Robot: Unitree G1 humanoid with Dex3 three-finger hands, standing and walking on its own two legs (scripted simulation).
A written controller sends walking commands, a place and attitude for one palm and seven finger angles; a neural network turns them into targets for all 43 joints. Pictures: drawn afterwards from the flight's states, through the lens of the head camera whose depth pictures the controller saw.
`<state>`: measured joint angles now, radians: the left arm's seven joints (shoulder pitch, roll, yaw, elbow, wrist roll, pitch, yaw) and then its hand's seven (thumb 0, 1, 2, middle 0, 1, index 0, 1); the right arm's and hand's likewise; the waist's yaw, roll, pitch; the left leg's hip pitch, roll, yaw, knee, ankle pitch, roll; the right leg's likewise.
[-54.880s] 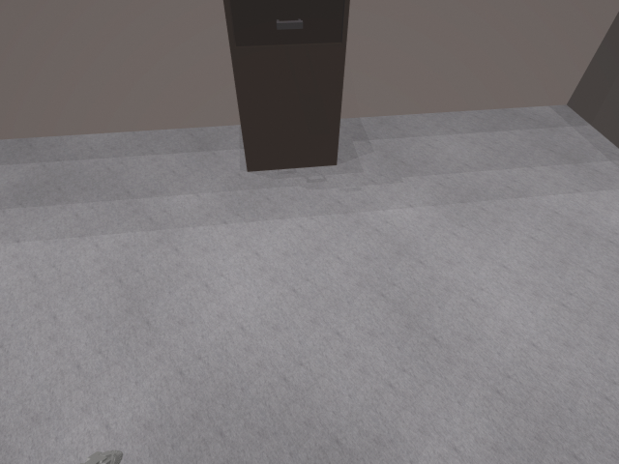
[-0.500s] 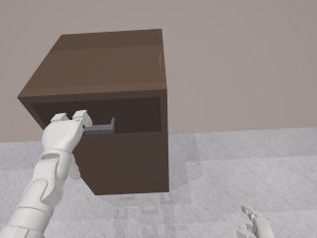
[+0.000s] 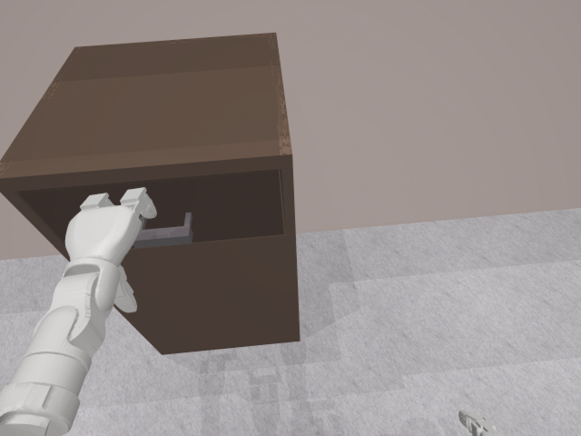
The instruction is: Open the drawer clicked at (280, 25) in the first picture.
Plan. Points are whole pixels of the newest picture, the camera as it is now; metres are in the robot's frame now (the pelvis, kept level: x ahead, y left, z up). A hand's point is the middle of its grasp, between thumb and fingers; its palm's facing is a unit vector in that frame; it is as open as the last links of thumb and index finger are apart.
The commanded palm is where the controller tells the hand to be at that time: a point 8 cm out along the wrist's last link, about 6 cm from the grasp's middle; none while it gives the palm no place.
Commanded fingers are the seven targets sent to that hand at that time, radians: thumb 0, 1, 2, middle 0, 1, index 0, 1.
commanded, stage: move the hooked fingers above the handle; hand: left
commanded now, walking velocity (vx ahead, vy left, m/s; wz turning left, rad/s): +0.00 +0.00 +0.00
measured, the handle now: (164, 228) +0.45 +0.27 -0.03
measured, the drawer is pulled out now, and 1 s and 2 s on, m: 0.00 0.00 0.00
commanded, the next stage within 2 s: lower the fingers behind the handle in 1.36 s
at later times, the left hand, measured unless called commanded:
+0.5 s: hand (136, 235) +0.39 +0.28 +0.03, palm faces +0.00 -0.04 -1.00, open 13.8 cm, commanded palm +0.37 +0.28 +0.09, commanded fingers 0.00 -0.50 0.30 -0.30 -1.20 -0.30 -1.20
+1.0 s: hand (138, 231) +0.40 +0.28 +0.03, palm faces -0.02 -0.03 -1.00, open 13.6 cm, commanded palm +0.39 +0.29 +0.08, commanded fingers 0.00 -0.50 0.30 -0.30 -1.20 -0.30 -1.20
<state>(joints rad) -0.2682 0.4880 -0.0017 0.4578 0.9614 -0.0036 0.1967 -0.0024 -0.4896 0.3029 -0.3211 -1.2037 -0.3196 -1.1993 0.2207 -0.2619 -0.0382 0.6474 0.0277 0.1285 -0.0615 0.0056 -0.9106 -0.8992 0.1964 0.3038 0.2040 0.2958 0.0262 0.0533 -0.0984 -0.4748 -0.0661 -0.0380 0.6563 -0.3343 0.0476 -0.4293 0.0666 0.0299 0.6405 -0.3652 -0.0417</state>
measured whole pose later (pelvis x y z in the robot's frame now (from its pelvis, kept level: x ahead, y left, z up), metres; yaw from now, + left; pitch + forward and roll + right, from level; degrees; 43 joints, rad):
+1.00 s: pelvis -0.01 +0.01 -0.01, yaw -1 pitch +14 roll -1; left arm -0.57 0.52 0.02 0.90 1.04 -0.07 0.31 0.00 -0.49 0.30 -0.34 -1.22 -0.35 -1.23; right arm 0.32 -0.27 -0.04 0.66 0.03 0.14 -0.05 0.00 -0.91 -0.90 0.20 0.30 0.20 0.30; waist -0.04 0.05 -0.14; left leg -0.63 -0.05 -0.03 0.73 -0.34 0.06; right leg -0.57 0.08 0.03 0.69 -0.36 -0.03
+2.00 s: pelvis -0.02 +0.02 -0.02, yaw -1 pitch +17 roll -2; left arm -0.56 0.51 0.03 0.94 1.08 -0.13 0.40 0.00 -0.49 0.30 -0.32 -1.21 -0.32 -1.21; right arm 0.33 -0.26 -0.05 0.68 0.00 0.13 -0.04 0.00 -0.91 -0.90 0.20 0.30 0.21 0.30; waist -0.05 0.05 -0.17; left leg -0.77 -0.06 -0.04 0.85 -0.38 0.06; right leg -0.70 0.08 0.01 0.80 -0.39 -0.02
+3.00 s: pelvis -0.06 +0.01 -0.05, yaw -1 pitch +20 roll -3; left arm -0.77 0.57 -0.04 1.10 1.06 -0.03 0.38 0.00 -0.49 0.30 -0.30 -1.29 -0.30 -1.28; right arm 0.34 -0.26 0.01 0.66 0.03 0.11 -0.06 0.00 -0.91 -0.90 0.20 0.30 0.21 0.30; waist -0.09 0.05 -0.18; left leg -0.97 -0.05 -0.04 1.00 -0.38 0.05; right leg -0.91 0.09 -0.01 0.95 -0.40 -0.03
